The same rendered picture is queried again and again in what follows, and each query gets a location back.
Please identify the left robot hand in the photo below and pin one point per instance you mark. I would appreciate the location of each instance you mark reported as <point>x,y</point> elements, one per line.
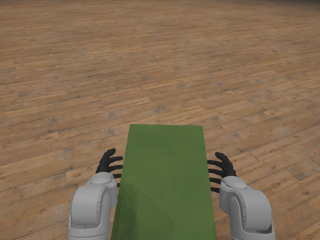
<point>106,161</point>

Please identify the right robot hand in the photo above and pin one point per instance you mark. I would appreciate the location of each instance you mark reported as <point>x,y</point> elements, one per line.
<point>225,165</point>

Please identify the robot left forearm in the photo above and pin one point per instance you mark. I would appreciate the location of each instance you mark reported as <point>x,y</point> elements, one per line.
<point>90,208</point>

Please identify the carton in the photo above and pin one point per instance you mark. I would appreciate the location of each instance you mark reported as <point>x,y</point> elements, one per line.
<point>164,191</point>

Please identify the robot right forearm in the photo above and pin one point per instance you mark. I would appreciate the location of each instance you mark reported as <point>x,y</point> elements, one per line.
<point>249,210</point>

